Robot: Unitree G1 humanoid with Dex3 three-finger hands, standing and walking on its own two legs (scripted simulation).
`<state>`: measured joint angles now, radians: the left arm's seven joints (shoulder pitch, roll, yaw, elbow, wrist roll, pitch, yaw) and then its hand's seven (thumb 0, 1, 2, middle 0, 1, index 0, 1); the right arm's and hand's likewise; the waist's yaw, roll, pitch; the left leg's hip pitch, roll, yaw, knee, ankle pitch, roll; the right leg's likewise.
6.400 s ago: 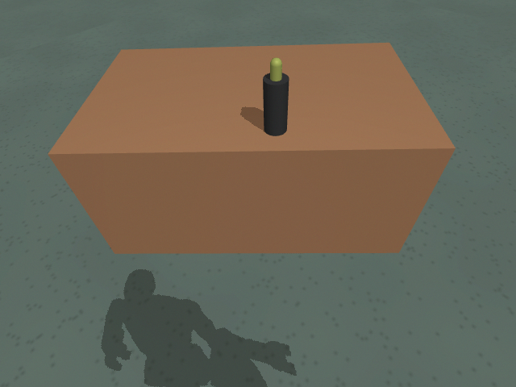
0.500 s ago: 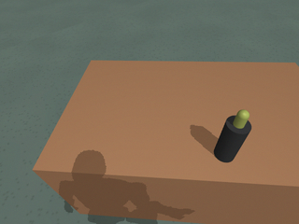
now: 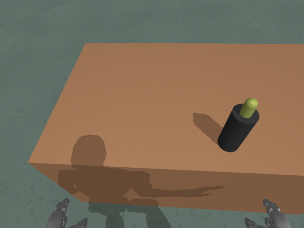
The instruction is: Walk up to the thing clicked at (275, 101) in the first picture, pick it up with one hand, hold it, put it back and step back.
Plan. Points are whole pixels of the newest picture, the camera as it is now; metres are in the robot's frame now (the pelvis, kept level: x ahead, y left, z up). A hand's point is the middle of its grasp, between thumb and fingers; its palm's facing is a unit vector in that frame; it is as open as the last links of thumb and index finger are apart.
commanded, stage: rise first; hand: right
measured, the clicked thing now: (238, 124) +0.45 -0.25 -0.05
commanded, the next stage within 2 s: go down in 1.04 s
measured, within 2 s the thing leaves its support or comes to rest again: neither
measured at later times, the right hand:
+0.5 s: hand (269, 211) +0.20 -0.26 -0.07, palm faces +0.28 +0.89 -0.37, open 16.9 cm
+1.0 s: hand (278, 212) +0.19 -0.26 -0.02, palm faces +0.31 +0.88 -0.36, open 17.2 cm
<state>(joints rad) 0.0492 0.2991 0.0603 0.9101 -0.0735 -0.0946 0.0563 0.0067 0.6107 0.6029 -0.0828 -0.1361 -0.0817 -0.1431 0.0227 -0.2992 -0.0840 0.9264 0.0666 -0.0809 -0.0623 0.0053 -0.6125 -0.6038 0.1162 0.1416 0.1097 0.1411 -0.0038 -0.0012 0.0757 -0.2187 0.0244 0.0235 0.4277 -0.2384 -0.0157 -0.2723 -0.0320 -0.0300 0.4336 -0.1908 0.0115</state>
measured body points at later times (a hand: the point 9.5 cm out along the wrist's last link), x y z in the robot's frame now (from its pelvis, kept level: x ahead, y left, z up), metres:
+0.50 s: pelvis +0.02 +0.01 +0.00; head +0.04 +0.02 +0.45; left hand +0.19 +0.27 -0.09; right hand +0.18 -0.30 -0.04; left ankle -0.01 +0.13 -0.74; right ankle +0.02 -0.13 -0.74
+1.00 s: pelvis +0.01 +0.01 +0.00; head +0.02 +0.02 +0.45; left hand +0.18 +0.28 -0.09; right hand +0.17 -0.30 +0.00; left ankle -0.01 +0.13 -0.74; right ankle +0.02 -0.13 -0.74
